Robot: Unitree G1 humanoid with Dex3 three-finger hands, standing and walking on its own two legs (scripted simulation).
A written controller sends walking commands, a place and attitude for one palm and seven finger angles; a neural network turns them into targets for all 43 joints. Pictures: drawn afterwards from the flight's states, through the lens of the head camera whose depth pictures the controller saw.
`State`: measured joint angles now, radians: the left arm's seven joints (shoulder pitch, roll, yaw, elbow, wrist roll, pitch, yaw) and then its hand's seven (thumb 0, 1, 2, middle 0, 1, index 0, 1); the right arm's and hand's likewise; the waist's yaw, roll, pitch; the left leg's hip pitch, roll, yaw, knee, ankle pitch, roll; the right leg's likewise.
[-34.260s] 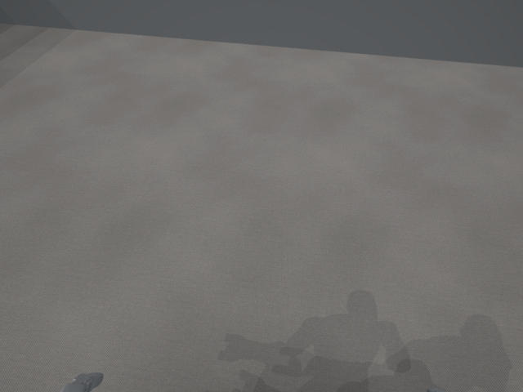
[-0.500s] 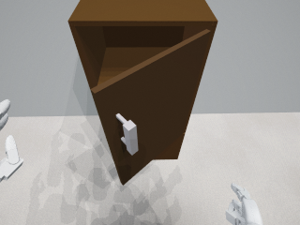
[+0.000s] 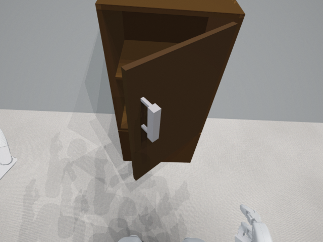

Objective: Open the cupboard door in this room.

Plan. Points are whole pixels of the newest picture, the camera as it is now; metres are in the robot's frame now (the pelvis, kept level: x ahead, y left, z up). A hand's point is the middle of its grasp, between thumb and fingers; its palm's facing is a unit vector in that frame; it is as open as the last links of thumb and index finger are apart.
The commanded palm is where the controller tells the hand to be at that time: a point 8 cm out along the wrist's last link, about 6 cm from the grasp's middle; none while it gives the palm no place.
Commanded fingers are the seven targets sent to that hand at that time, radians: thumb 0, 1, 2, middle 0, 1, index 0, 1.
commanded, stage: step back with the hand held close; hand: left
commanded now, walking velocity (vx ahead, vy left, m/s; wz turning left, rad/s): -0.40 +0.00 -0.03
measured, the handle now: (148, 119) +0.43 +0.06 +0.04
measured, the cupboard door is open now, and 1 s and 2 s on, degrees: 41 41 41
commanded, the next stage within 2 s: stop stepping back and stand still in 0.18 s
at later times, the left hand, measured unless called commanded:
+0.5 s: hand (19, 225) +0.12 +0.21 +0.17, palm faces +0.30 -0.81 -0.51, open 7.4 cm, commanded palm +0.06 +0.25 +0.19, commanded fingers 0.00 0.90 0.90 -0.20 -0.30 -0.20 -0.30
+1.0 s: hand out of the picture +0.07 +0.23 +0.17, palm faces +0.37 -0.81 -0.46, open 7.4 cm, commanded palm +0.01 +0.27 +0.19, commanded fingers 0.00 0.90 0.90 -0.20 -0.30 -0.20 -0.30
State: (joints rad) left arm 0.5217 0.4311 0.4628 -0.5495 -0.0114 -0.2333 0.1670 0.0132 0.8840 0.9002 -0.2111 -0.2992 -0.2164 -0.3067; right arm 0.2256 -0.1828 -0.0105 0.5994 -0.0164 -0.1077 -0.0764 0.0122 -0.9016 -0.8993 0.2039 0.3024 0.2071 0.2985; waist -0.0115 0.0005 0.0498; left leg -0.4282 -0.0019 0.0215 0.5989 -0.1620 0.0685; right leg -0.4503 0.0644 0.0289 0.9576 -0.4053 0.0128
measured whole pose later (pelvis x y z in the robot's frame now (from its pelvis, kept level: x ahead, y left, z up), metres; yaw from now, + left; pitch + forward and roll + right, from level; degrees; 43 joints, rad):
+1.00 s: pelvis -0.15 -0.02 +0.01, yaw -4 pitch -1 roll +0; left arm 0.54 0.41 0.41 -0.44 -0.03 -0.20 0.15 0.01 0.89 0.90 -0.21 -0.30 -0.21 -0.31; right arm 0.23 -0.16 0.04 0.64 -0.02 -0.16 -0.07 0.01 -0.90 -0.90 0.20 0.30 0.21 0.30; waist -0.01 -0.01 -0.01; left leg -0.28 0.01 0.02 0.51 -0.22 0.01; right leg -0.23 0.02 -0.01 0.51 -0.28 -0.02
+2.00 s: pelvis -0.16 -0.02 +0.02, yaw -1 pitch -2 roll +0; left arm 0.25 0.18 0.01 1.15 0.01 0.01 0.02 0.00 0.91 0.90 -0.20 -0.30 -0.20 -0.30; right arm 0.24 -0.17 -0.01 1.14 -0.03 0.02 -0.02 0.00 -0.91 -0.90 0.20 0.30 0.20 0.30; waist -0.01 0.03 0.05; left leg -0.22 -0.02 -0.02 0.40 -0.15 0.01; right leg -0.16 0.02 -0.01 0.42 -0.22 -0.03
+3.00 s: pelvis -0.14 -0.03 +0.02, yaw -2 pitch -2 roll +0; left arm 0.14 0.28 0.02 1.14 0.01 -0.02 0.01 0.00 0.90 0.90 -0.20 -0.30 -0.20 -0.30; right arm 0.12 -0.29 -0.01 1.13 -0.02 0.00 -0.01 0.00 -0.91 -0.90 0.20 0.30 0.21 0.30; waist 0.00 0.02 0.05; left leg -0.16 -0.01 -0.02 0.33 -0.14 0.00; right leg -0.10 0.03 -0.01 0.33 -0.20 -0.04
